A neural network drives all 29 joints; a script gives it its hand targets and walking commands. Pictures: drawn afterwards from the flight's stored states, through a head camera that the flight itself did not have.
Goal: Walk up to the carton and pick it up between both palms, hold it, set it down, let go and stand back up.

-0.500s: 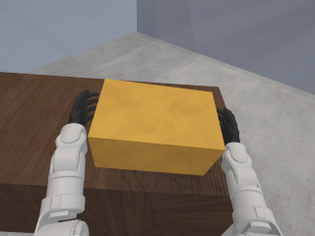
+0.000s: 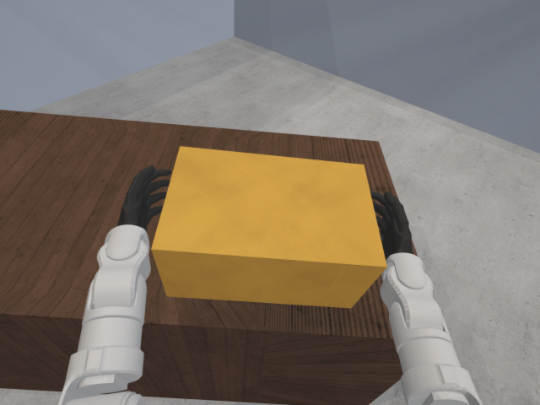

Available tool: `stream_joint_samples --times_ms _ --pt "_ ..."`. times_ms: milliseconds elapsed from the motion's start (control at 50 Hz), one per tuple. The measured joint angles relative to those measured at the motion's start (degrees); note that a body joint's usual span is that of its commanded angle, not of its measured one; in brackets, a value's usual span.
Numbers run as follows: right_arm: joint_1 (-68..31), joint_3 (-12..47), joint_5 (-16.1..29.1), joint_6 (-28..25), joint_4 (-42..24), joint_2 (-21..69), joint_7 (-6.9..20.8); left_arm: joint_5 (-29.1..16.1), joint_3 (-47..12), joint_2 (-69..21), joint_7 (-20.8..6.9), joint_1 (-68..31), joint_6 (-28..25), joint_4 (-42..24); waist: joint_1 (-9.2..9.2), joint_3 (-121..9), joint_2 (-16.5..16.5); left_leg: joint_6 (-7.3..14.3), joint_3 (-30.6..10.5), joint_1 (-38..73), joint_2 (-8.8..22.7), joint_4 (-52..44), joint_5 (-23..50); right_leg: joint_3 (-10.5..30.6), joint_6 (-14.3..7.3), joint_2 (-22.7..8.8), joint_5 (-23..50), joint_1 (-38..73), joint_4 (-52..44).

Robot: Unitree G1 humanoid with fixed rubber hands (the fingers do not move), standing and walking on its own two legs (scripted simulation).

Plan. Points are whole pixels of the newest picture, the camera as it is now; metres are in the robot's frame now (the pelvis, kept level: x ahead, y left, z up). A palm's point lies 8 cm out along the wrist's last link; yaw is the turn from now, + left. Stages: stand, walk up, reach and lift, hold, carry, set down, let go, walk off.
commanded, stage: set down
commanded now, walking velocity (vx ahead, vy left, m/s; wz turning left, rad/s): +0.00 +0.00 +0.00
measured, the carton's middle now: (267, 229) +0.37 +0.00 +0.07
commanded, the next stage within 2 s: none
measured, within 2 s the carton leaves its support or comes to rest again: rests again in 1.96 s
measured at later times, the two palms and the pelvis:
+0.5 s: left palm (148, 230) +0.36 +0.19 +0.07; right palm (391, 254) +0.34 -0.20 +0.06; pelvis -0.01 +0.00 +0.00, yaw -1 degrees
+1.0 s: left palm (155, 240) +0.38 +0.19 +0.02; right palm (379, 261) +0.35 -0.19 +0.01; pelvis +0.01 +0.00 +0.00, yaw -1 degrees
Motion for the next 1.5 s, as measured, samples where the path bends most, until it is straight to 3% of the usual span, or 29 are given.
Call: stream_joint_samples --times_ms 660,1100,1500 --pt "-7.0 -9.2 -9.6 -13.4 18.5 2.3 1.3 -1.9 1.6 2.4 0.5 -10.5 -22.9 33.2 2.10 -1.1 1.1 -0.1 1.9 -5.4 0.5 -1.0 1.7 0.9 -0.2 0.1 1.6 -6.2 -0.1" --pt "-6.4 -5.4 -6.1 -19.6 21.6 0.6 0.4 -11.6 -5.6 4.9 2.4 -11.6 -38.9 47.8 0.51 -5.4 3.6 0.2 1.8 -16.1 0.5 2.6 0.0 0.2 0.2 0.0 0.4 -16.0 2.1" --pt "-10.0 -7.1 -7.8 -24.9 29.1 0.3 0.5 -13.3 -7.6 6.2 2.7 -16.7 -46.7 59.5 -0.10 -7.8 4.3 0.4 1.5 -26.2 0.4 7.4 -0.8 -0.4 0.5 -0.1 -0.4 -25.6 6.5"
